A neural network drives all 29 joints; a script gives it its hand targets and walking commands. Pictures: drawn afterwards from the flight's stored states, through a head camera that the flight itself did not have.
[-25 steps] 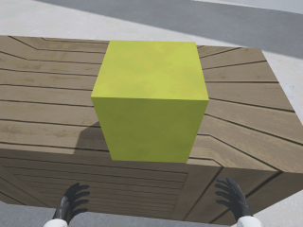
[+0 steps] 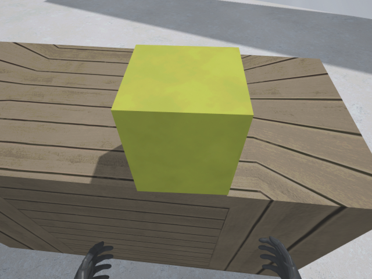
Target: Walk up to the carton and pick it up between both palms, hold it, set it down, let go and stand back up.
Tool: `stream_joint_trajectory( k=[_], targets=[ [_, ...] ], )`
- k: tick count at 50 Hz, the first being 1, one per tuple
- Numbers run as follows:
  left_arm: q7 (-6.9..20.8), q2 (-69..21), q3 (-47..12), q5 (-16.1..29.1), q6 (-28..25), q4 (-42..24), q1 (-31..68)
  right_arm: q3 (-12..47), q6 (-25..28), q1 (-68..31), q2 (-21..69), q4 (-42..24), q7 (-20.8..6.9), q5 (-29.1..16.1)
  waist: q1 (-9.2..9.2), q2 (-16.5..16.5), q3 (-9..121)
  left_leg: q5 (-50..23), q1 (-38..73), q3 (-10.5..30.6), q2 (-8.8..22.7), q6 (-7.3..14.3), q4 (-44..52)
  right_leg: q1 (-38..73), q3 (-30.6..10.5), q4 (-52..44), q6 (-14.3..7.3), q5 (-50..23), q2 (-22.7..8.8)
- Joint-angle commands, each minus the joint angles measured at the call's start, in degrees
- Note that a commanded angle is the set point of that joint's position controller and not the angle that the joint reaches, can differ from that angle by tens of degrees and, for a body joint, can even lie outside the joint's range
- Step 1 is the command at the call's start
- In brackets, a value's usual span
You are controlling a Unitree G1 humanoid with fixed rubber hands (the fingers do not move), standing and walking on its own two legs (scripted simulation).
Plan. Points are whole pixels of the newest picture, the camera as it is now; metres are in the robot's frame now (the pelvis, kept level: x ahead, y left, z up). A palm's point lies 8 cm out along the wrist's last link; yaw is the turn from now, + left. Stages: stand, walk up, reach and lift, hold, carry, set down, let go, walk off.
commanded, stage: let go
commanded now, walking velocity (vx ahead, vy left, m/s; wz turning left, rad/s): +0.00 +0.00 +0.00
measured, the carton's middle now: (184, 124) +0.42 +0.01 +0.12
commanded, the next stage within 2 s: stand in 0.38 s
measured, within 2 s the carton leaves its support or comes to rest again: neither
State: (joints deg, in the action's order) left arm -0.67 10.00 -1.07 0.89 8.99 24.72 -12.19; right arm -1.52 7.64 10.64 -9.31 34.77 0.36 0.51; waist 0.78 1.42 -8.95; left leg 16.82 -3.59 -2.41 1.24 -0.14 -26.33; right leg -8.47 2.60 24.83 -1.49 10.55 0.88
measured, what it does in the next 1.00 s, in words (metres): stands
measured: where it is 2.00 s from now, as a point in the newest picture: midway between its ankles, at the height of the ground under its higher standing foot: outside the picture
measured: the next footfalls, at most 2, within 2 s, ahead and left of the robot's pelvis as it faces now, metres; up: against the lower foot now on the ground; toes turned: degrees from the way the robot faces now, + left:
none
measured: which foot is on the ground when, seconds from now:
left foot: down 0.00-1.00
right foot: down 0.00-1.00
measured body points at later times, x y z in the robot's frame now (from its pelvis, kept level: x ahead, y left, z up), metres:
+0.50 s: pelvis +0.00 -0.01 +0.00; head +0.00 -0.01 +0.45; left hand +0.16 +0.22 -0.09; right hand +0.16 -0.24 -0.10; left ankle -0.02 +0.11 -0.74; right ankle +0.04 -0.10 -0.74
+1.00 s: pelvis +0.00 +0.01 -0.02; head +0.00 -0.01 +0.43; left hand +0.11 +0.23 -0.14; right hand +0.01 -0.23 -0.17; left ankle -0.02 +0.11 -0.74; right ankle +0.04 -0.10 -0.74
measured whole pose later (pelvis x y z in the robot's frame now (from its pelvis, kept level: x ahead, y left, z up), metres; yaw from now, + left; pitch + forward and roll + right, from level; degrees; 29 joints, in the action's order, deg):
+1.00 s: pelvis +0.00 +0.01 -0.02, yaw -6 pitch +1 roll +1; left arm -0.4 9.5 1.0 -2.2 -1.2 44.1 -18.1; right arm -1.5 -1.2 19.0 -11.4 51.9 0.4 2.0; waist -0.6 1.4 1.9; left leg 22.5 -14.2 -8.7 2.1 1.1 -36.1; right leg -22.9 -3.5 37.2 -1.0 14.8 2.2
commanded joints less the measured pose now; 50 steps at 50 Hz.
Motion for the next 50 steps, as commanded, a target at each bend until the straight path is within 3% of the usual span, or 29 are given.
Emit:
stream_joint_trajectory(
  k=[1,2,3,4,5,7,10,19,20,21,22,23,26,28,29,30,31,32,35,37,38,40,43,44,46,47,48,49,50],
  targets=[
    [-1.56,7.36,2.15,3.79,-4.88,-11.35,4.32,-1.66,4.76,-3.25,-2.99,-10.99,0.16,0.47,1.0,-4.12,11.1,-6.08,-14.98,-2.5,-0.01,-0.12,7.25,16.21,-2.74,-1.66,0.08,-5.0,-1.22],
    [-0.99,6.75,1.86,-0.28,-3.06,0.72,2.92,-2.52,3.34,-2.45,-5.5,1.77,-0.61,3.26,-0.43,-3.46,6.55,-5.66,-16.39,-2.58,0.08,-0.41,7.75,13.59,-2.28,-2.31,-0.5,-2.95,-0.64],
    [-0.75,6.4,2.21,2.83,-3.87,-8.81,4.27,-2.4,4.83,-3.02,-2.87,-8.12,0.14,2.11,0.46,-4.18,8.23,-4.88,-15.24,-3.0,-0.16,0.34,8.05,15.67,-3.02,-2.88,0.21,-3.31,-1.94],
    [-0.76,8.59,2.05,-0.98,-2.39,-1.48,2.98,-3.4,3.75,-0.82,-5.75,2.6,-0.42,3.89,0.11,-2.83,6.86,-4.96,-15.34,-2.6,0.45,0.09,9.24,14.12,-2.79,-3.47,-0.09,-2.79,-1.15],
    [-0.55,8.47,2.69,0.48,-2.5,-6.11,3.9,-2.94,4.39,-2.56,-5.05,-2.9,-0.17,2.58,0.38,-2.77,7.92,-5.87,-15.58,-2.71,0.13,0.48,9.03,15.33,-3.01,-3.3,0.08,-2.99,-1.34],
    [-1.27,8.71,2.99,-0.87,-2.25,-4.39,2.68,-3.58,4.37,-1.98,-6.05,1.28,-0.76,1.51,0.15,-0.45,9.79,-8.2,-14.5,-2.72,0.11,-0.59,8.26,15.75,-2.55,-2.42,-0.15,-5.13,-1.14],
    [-1.96,9.11,2.11,0.85,-3.76,-8.47,4.55,-3.62,6.09,-2.69,-5.21,-1.67,-1.1,0.93,0.27,0.54,12.37,-9.42,-13.6,-2.72,-0.15,-0.6,7.68,14.32,-2.22,-1.71,-0.15,-7.28,-1.17],
    [-2.0,9.43,2.27,0.52,-1.79,-5.07,3.91,-2.65,3.84,-1.75,-4.61,-1.36,-2.18,0.66,0.18,-1.88,9.42,-5.02,-14.72,-2.92,-0.54,0.33,8.73,13.06,-3.95,-3.66,-0.18,-4.03,-2.83],
    [-0.73,11.96,5.0,-5.25,-7.21,4.55,-7.47,-2.62,-2.85,3.02,-7.72,3.53,-1.97,2.78,0.9,3.94,6.92,-2.57,-7.44,0.1,2.33,1.26,0.25,-4.35,-8.16,-3.24,-0.87,-10.27,-6.72],
    [0.37,13.27,5.47,-4.93,-9.19,5.92,-7.9,-3.38,-5.87,6.16,-8.31,3.71,-1.79,2.85,-0.99,-1.18,5.77,3.86,-5.28,0.66,2.29,1.2,-1.03,-10.79,-9.02,-5.09,-0.97,-4.69,-5.76],
    [1.3,13.54,5.81,-4.61,-10.06,5.98,-6.33,-3.06,-7.02,5.25,-7.66,2.96,-1.59,2.72,-1.15,-0.29,3.87,8.76,-6.95,0.62,1.78,1.26,-2.97,-14.45,-11.16,-7.21,-1.42,5.45,-5.76],
    [1.72,12.8,5.91,-4.52,-10.8,5.6,-4.59,-2.89,-7.63,4.79,-7.46,1.69,-1.2,2.6,-1.36,-4.01,4.82,6.18,-5.63,1.12,1.57,1.68,-4.11,-15.33,-13.74,-7.85,-1.97,4.69,-6.7],
    [1.78,10.84,6.15,-4.58,-12.5,5.97,-1.67,-2.75,-7.06,9.01,-8.68,4.22,-0.9,1.49,-2.77,-4.42,12.6,3.09,-8.88,1.64,2.57,1.88,-4.14,-8.86,-11.75,-2.13,-3.58,-9.88,-6.86],
    [2.13,8.36,5.49,-3.9,-12.68,6.99,-0.81,-3.14,-6.82,7.31,-9.59,4.62,-0.8,1.57,-2.6,-5.01,10.77,3.92,-10.98,3.05,3.96,2.75,-2.45,-10.84,-10.18,0.08,-3.75,-9.33,-4.9],
    [2.07,7.68,5.49,-4.06,-13.08,7.37,-1.7,-2.94,-6.72,6.78,-10.39,5.41,-0.65,2.01,-2.08,-2.38,10.74,3.44,-10.67,2.47,4.65,2.63,-2.08,-12.31,-10.26,1.19,-3.26,-10.42,-4.36],
    [2.0,8.08,5.38,-3.98,-12.94,7.85,-2.95,-2.74,-6.79,5.92,-9.33,4.77,-0.67,2.02,-1.36,-4.01,10.76,3.73,-11.04,3.22,5.13,3.03,-1.74,-13.61,-10.25,2.09,-3.41,-9.55,-4.01],
    [1.82,8.0,5.29,-3.48,-12.86,9.07,-3.44,-2.67,-6.58,4.58,-9.29,4.5,-0.8,1.77,-1.4,-0.05,11.1,0.62,-9.61,4.63,6.41,3.81,-1.35,-14.08,-9.6,3.7,-3.01,-10.94,-2.86],
    [1.88,8.89,5.26,-3.58,-12.77,9.33,-3.23,-2.69,-6.46,4.43,-9.62,4.6,-0.95,1.92,-1.22,-1.58,12.77,-0.05,-9.61,4.32,6.75,4.34,-0.93,-13.4,-8.42,4.87,-2.3,-10.12,-2.71],
    [1.92,5.85,4.39,-3.14,-12.74,10.42,-4.22,-2.48,-6.45,6.37,-11.98,7.99,-0.75,1.6,-0.81,6.03,14.95,-6.24,-10.52,5.56,9.01,6.44,1.68,-10.63,-5.47,8.23,-1.51,-6.07,-0.81],
    [1.1,8.16,4.68,-3.22,-12.44,11.94,-7.57,-1.83,-6.5,4.01,-10.98,8.32,-0.47,1.95,0.66,6.32,11.79,-10.47,-14.51,5.75,9.77,7.34,2.39,-8.36,-5.53,8.58,-0.89,-8.84,-1.39],
    [1.19,7.9,4.72,-3.42,-12.37,12.75,-6.96,-1.81,-6.34,8.15,-8.95,9.86,-0.09,1.59,-0.52,3.5,16.39,-11.36,-9.7,3.99,8.9,6.6,-0.67,-8.51,-6.35,8.73,-1.53,-12.32,-1.84],
    [0.67,9.66,5.3,-3.51,-11.98,13.66,-9.85,-1.88,-6.93,8.97,-9.0,11.09,0.12,1.17,0.1,1.49,13.87,-4.39,-12.31,1.33,6.38,4.99,-0.43,-9.9,-7.97,8.42,-1.35,-14.58,-2.38],
    [0.01,8.56,4.56,-3.4,-11.33,14.05,-8.28,-1.46,-7.72,10.77,-9.15,12.81,0.43,1.28,-0.3,-0.34,9.38,-0.69,-13.48,1.9,6.36,4.91,0.68,-11.85,-10.16,7.92,-1.86,-10.9,-3.38],
    [-0.14,7.48,4.34,-3.14,-11.23,15.55,-8.45,-1.65,-7.84,12.71,-9.29,14.35,0.33,1.22,-1.28,-3.43,9.65,0.14,-13.31,2.04,6.13,4.85,0.49,-11.33,-10.64,6.74,-2.53,-10.05,-3.41],
    [-0.05,5.94,3.79,-3.08,-10.9,16.13,-9.1,-2.36,-8.37,11.68,-10.76,14.62,0.39,1.67,-1.01,-4.54,6.27,5.43,-16.3,0.49,4.83,4.06,0.22,-11.77,-10.16,5.63,-2.29,-10.56,-2.84],
    [-0.13,6.8,3.89,-2.83,-11.05,15.93,-9.49,-1.74,-8.39,12.57,-9.19,14.98,0.57,1.47,-1.12,-3.25,5.88,6.6,-15.45,0.25,4.31,4.12,-0.74,-14.41,-12.94,4.3,-2.9,-10.88,-4.28],
    [-0.15,8.33,4.19,-2.89,-11.04,16.27,-7.82,-1.94,-8.35,12.63,-8.39,15.02,0.34,1.42,-1.68,-9.35,8.33,6.74,-13.62,-0.6,3.04,4.13,-3.31,-14.56,-15.9,1.73,-3.84,-9.5,-5.49],
    [-0.57,8.9,4.49,-2.99,-11.01,16.95,-6.15,-2.11,-8.63,13.59,-8.09,15.65,0.33,1.4,-3.07,-9.8,2.88,7.89,-13.91,-0.98,2.18,3.73,-2.87,-18.46,-17.88,-1.27,-3.79,-3.7,-5.97],
    [-0.37,8.2,4.49,-2.71,-10.94,16.66,-6.75,-1.79,-8.46,13.47,-7.19,15.44,0.39,1.6,-2.35,-7.62,4.33,5.84,-13.47,-0.63,3.01,3.47,-0.85,-16.97,-17.16,-0.41,-3.54,-3.27,-5.68]
  ],
)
